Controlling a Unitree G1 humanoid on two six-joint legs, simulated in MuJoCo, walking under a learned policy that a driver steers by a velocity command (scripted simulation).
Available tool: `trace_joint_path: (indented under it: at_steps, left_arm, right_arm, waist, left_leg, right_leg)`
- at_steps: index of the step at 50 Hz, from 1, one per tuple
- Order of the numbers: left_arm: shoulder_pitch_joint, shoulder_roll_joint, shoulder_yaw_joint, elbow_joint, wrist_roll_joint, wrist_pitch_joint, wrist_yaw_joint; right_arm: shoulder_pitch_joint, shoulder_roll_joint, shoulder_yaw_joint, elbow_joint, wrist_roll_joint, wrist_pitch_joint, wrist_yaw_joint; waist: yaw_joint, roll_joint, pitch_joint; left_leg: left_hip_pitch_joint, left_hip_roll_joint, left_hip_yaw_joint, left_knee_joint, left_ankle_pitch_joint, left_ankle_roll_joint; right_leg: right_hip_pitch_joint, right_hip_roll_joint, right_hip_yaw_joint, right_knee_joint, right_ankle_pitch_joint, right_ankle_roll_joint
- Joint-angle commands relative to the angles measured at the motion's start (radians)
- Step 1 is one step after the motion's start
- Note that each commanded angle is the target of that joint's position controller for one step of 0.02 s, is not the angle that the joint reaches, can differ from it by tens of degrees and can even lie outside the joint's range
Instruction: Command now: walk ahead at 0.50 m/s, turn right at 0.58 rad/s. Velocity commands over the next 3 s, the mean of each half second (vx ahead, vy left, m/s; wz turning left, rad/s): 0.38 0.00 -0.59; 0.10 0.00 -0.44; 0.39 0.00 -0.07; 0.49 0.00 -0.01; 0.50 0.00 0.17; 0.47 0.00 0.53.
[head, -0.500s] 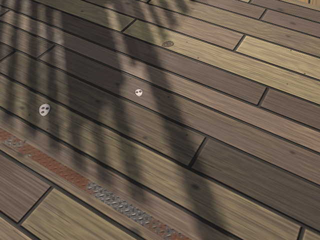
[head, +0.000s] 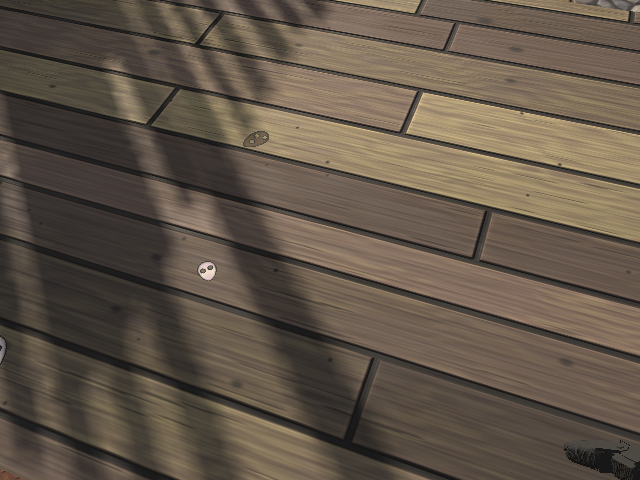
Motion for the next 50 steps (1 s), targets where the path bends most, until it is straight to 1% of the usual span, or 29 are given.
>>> trace_joint_path:
  at_steps: [1, 3, 4, 5, 6, 7, 8, 9, 10, 12, 16, 20, 24, 26, 27, 28, 29, 30, 31, 32, 33, 34, 36, 40, 43, 45, 48, 49, 50]
  left_arm:
    - [0.026, 0.158, 0.044, -0.044, -0.006, -0.003, 0.011]
    - [0.004, 0.156, 0.046, -0.050, -0.001, 0.001, 0.012]
    - [-0.007, 0.134, 0.038, -0.056, 0.002, 0.002, 0.011]
    - [-0.008, 0.080, 0.019, -0.068, 0.010, -0.002, 0.006]
    - [0.100, 0.012, -0.002, -0.089, 0.006, -0.009, 0.007]
    - [0.151, 0.058, -0.003, -0.101, -0.016, -0.017, 0.006]
    - [0.081, 0.149, 0.019, -0.083, -0.021, -0.013, 0.007]
    - [-0.010, 0.169, 0.026, -0.098, -0.009, -0.006, 0.007]
    - [-0.052, 0.156, 0.028, -0.109, 0.002, -0.004, 0.005]
    - [-0.059, 0.122, 0.030, -0.116, -0.003, 0.006, -0.002]
    - [-0.082, 0.064, 0.019, -0.147, 0.008, 0.029, 0.001]
    - [-0.150, 0.044, 0.010, -0.159, 0.010, 0.030, -0.024]
    - [-0.215, 0.075, 0.026, -0.195, 0.011, 0.035, -0.055]
    - [-0.174, 0.108, 0.045, -0.197, 0.016, 0.040, -0.060]
    - [-0.092, 0.130, 0.060, -0.176, 0.018, 0.038, -0.057]
    - [0.002, 0.186, 0.085, -0.153, 0.020, 0.038, -0.040]
    - [0.025, 0.290, 0.100, -0.168, 0.022, 0.041, -0.013]
    - [-0.022, 0.298, 0.086, -0.215, 0.038, 0.031, -0.018]
    - [-0.051, 0.226, 0.070, -0.227, 0.031, 0.026, -0.027]
    - [-0.095, 0.195, 0.058, -0.218, 0.019, 0.022, -0.026]
    - [-0.125, 0.173, 0.052, -0.213, 0.009, 0.025, -0.022]
    - [-0.159, 0.164, 0.048, -0.215, 0.006, 0.032, -0.015]
    - [-0.198, 0.169, 0.048, -0.224, 0.029, 0.041, -0.006]
    - [-0.195, 0.167, 0.047, -0.205, 0.031, 0.047, 0.012]
    - [-0.197, 0.154, 0.039, -0.190, 0.036, 0.056, 0.011]
    - [-0.185, 0.140, 0.028, -0.176, 0.034, 0.060, 0.006]
    - [-0.152, 0.112, 0.012, -0.140, 0.027, 0.061, 0.004]
    - [-0.166, 0.076, 0.001, -0.144, 0.026, 0.056, 0.006]
    - [-0.179, 0.038, -0.005, -0.168, 0.017, 0.042, 0.006]
  right_arm:
    - [-0.074, -0.104, -0.031, -0.086, 0.010, -0.026, 0.010]
    - [-0.014, -0.127, -0.044, -0.074, 0.011, -0.036, 0.013]
    - [0.069, -0.141, -0.056, -0.051, 0.006, -0.041, 0.009]
    - [0.189, -0.179, -0.070, -0.037, -0.012, -0.046, 0.002]
    - [0.313, -0.264, -0.089, -0.023, -0.031, -0.042, -0.004]
    - [0.354, -0.254, -0.091, 0.006, -0.009, -0.030, 0.006]
    - [0.296, -0.161, -0.068, -0.018, 0.001, -0.025, 0.004]
    - [0.249, -0.125, -0.057, -0.023, -0.002, -0.016, -0.001]
    - [0.207, -0.106, -0.048, -0.020, -0.009, -0.011, -0.002]
    - [0.165, -0.077, -0.037, -0.009, -0.017, -0.012, -0.006]
    - [0.148, -0.128, -0.057, 0.021, -0.011, -0.015, -0.012]
    - [0.121, -0.155, -0.064, 0.036, 0.002, 0.018, -0.031]
    - [0.138, -0.185, -0.073, 0.056, 0.027, 0.037, -0.034]
    - [0.121, -0.203, -0.082, 0.053, 0.044, 0.045, -0.036]
    - [0.110, -0.194, -0.081, 0.050, 0.050, 0.049, -0.037]
    - [0.154, -0.162, -0.071, 0.055, 0.036, 0.047, -0.033]
    - [0.215, -0.070, -0.039, 0.025, -0.033, 0.045, -0.023]
    - [0.251, -0.092, -0.026, 0.005, -0.028, 0.042, -0.011]
    - [0.170, -0.163, -0.044, 0.011, 0.002, 0.044, -0.005]
    - [0.119, -0.157, -0.041, -0.007, 0.012, 0.049, -0.009]
    - [0.112, -0.143, -0.040, 0.006, 0.000, 0.058, -0.021]
    - [0.107, -0.152, -0.044, 0.003, -0.009, 0.070, -0.030]
    - [0.135, -0.134, -0.041, 0.012, -0.007, 0.085, -0.030]
    - [0.140, -0.091, -0.024, 0.024, -0.007, 0.096, -0.035]
    - [0.111, -0.092, -0.023, 0.012, -0.002, 0.101, -0.031]
    - [0.116, -0.088, -0.021, 0.007, -0.003, 0.096, -0.021]
    - [0.199, -0.060, -0.018, 0.037, -0.014, 0.076, -0.002]
    - [0.254, -0.105, -0.025, 0.043, -0.023, 0.067, -0.005]
    - [0.312, -0.201, -0.046, 0.060, -0.032, 0.062, -0.007]
  waist:
    - [-0.010, -0.143, -0.045]
    - [-0.051, -0.170, -0.049]
    - [-0.095, -0.167, -0.080]
    - [-0.152, -0.115, -0.186]
    - [-0.137, 0.115, -0.336]
    - [-0.123, 0.319, -0.363]
    - [-0.148, 0.164, -0.225]
    - [-0.153, 0.081, -0.127]
    - [-0.134, 0.043, -0.065]
    - [-0.097, 0.077, -0.009]
    - [-0.070, 0.065, -0.022]
    - [-0.091, 0.063, -0.061]
    - [-0.102, 0.061, -0.063]
    - [-0.069, 0.063, -0.082]
    - [-0.023, 0.039, -0.114]
    - [0.014, -0.042, -0.165]
    - [-0.041, -0.312, -0.243]
    - [-0.056, -0.338, -0.426]
    - [-0.004, -0.171, -0.397]
    - [-0.024, -0.134, -0.293]
    - [-0.048, -0.065, -0.227]
    - [-0.072, -0.081, -0.188]
    - [-0.103, -0.129, -0.173]
    - [-0.088, -0.141, -0.209]
    - [-0.066, -0.172, -0.186]
    - [-0.063, -0.188, -0.178]
    - [-0.105, -0.172, -0.119]
    - [-0.122, -0.075, -0.077]
    - [-0.117, 0.144, -0.041]
  left_leg:
    - [0.158, -0.053, 0.021, -0.079, 0.010, 0.018]
    - [0.225, -0.053, 0.024, -0.103, -0.069, 0.055]
    - [0.338, -0.055, 0.042, -0.137, -0.071, 0.080]
    - [0.553, 0.045, -0.040, -0.122, -0.100, 0.134]
    - [0.904, 0.275, -0.391, -0.161, -0.222, 0.260]
    - [0.980, 0.387, -0.747, -0.271, -0.510, 0.345]
    - [0.870, 0.345, -0.641, -0.304, -0.629, 0.305]
    - [0.743, 0.300, -0.468, -0.304, -0.537, 0.263]
    - [0.628, 0.254, -0.346, -0.323, -0.401, 0.247]
    - [0.502, 0.194, -0.173, -0.363, -0.182, 0.230]
    - [0.487, 0.201, 0.029, -0.351, 0.358, 0.268]
    - [0.496, 0.169, 0.185, -0.339, 0.375, 0.239]
    - [0.565, 0.196, 0.218, -0.266, 0.341, 0.213]
    - [0.588, 0.202, 0.227, -0.150, 0.436, 0.193]
    - [0.568, 0.173, 0.254, -0.019, 0.449, 0.167]
    - [0.476, 0.106, 0.281, 0.182, 0.324, 0.114]
    - [0.167, 0.001, 0.289, 0.520, -0.452, 0.041]
    - [-0.020, -0.118, 0.098, 0.780, -0.756, 0.013]
    - [-0.056, -0.066, 0.009, 0.799, -0.657, 0.023]
    - [-0.073, -0.041, 0.016, 0.751, -0.577, 0.034]
    - [-0.056, -0.012, 0.015, 0.675, -0.523, 0.029]
    - [-0.007, 0.000, 0.014, 0.601, -0.490, 0.025]
    - [0.092, -0.024, 0.044, 0.513, -0.452, 0.013]
    - [0.191, -0.028, 0.058, 0.340, -0.390, -0.007]
    - [0.240, -0.028, 0.062, 0.252, -0.353, 0.001]
    - [0.289, -0.037, 0.087, 0.169, -0.348, 0.019]
    - [0.465, -0.070, 0.153, -0.037, -0.347, 0.080]
    - [0.490, 0.056, -0.013, -0.164, -0.487, 0.135]
    - [0.523, 0.232, -0.321, -0.336, -0.753, 0.245]
  right_leg:
    - [-0.050, -0.228, 0.210, -0.034, 0.161, -0.126]
    - [-0.024, -0.243, 0.260, 0.034, 0.174, -0.107]
    - [-0.038, -0.210, 0.249, 0.105, 0.203, -0.083]
    - [-0.110, -0.155, 0.192, 0.308, 0.173, -0.048]
    - [-0.387, -0.018, 0.053, 0.648, -0.127, 0.024]
    - [-0.620, -0.037, 0.020, 0.858, -0.334, 0.047]
    - [-0.679, -0.097, 0.040, 0.942, -0.244, 0.057]
    - [-0.672, -0.131, -0.002, 0.944, -0.162, 0.061]
    - [-0.638, -0.160, -0.014, 0.903, -0.104, 0.063]
    - [-0.558, -0.199, -0.026, 0.828, -0.051, 0.066]
    - [-0.544, -0.196, -0.081, 0.670, -0.010, 0.107]
    - [-0.430, -0.181, -0.145, 0.418, 0.233, 0.103]
    - [-0.367, -0.159, -0.172, 0.267, 0.220, 0.062]
    - [-0.297, -0.122, -0.202, 0.203, 0.151, 0.024]
    - [-0.186, -0.088, -0.220, 0.120, 0.204, -0.005]
    - [-0.008, -0.084, -0.177, 0.048, 0.407, -0.049]
    - [0.260, -0.342, 0.160, 0.132, 0.928, -0.167]
    - [0.381, -0.521, 0.522, 0.058, 0.770, -0.381]
    - [0.317, -0.460, 0.430, 0.013, 0.638, -0.332]
    - [0.219, -0.406, 0.327, 0.007, 0.549, -0.271]
    - [0.116, -0.357, 0.267, -0.009, 0.468, -0.220]
    - [0.014, -0.329, 0.234, -0.027, 0.419, -0.198]
    - [-0.102, -0.289, 0.190, -0.049, 0.424, -0.187]
    - [-0.153, -0.269, 0.143, -0.037, 0.387, -0.178]
    - [-0.190, -0.266, 0.166, -0.049, 0.195, -0.163]
    - [-0.215, -0.256, 0.194, -0.067, -0.100, -0.143]
    - [-0.340, -0.192, 0.175, -0.031, -0.403, -0.063]
    - [-0.414, -0.131, 0.118, 0.129, -0.401, -0.013]
    - [-0.579, 0.004, -0.097, 0.416, -0.314, 0.052]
